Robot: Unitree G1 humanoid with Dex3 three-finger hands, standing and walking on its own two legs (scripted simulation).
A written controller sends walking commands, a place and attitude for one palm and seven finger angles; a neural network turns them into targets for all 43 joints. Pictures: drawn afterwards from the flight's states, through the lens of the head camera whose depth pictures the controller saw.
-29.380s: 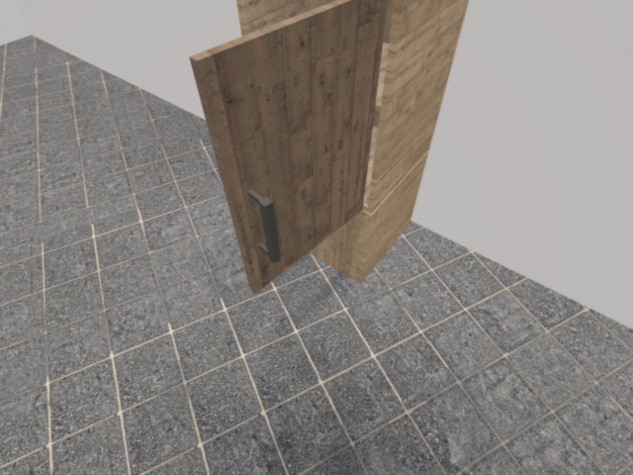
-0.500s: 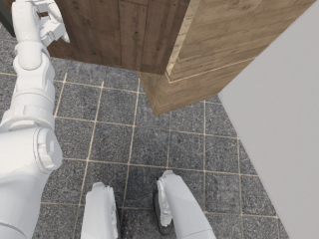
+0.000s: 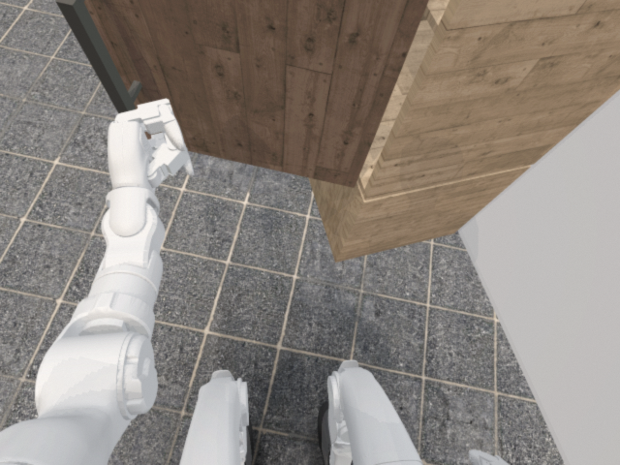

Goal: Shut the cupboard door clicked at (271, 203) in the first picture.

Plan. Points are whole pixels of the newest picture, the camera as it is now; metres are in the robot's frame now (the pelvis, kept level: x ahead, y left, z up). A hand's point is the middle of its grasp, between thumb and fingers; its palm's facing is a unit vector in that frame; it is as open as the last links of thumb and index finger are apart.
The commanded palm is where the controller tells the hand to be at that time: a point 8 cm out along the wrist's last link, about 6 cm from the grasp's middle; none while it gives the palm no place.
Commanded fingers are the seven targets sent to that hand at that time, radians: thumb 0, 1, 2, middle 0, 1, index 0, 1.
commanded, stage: pull the fist back off the door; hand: left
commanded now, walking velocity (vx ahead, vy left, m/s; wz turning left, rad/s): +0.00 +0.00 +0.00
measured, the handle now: (108, 53) +0.64 +0.23 +0.04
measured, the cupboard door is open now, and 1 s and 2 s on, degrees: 63 63 63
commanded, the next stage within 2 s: draw the hand back to the body in 0.04 s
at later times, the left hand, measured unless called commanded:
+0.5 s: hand (115, 169) +0.42 +0.16 +0.12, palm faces +0.11 -0.99 -0.05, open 3.1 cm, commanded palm +0.38 +0.21 +0.12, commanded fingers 0.00 0.90 0.90 -1.30 -1.50 -1.30 -1.50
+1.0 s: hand out of the picture +0.31 +0.24 +0.23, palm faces +0.30 -0.91 -0.29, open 3.6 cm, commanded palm +0.26 +0.28 +0.24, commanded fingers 0.00 0.90 0.90 -0.67 -0.81 -0.67 -0.81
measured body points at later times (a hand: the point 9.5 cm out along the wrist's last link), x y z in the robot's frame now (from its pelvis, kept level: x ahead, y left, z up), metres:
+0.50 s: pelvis +0.02 +0.00 +0.07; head +0.11 +0.00 +0.51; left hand +0.40 +0.22 +0.12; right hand +0.08 -0.23 -0.06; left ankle +0.03 +0.12 -0.59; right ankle +0.03 -0.11 -0.59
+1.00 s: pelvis +0.04 +0.01 +0.14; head +0.04 -0.01 +0.59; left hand +0.28 +0.29 +0.24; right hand +0.25 -0.20 +0.06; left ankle +0.03 +0.12 -0.59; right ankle +0.03 -0.11 -0.59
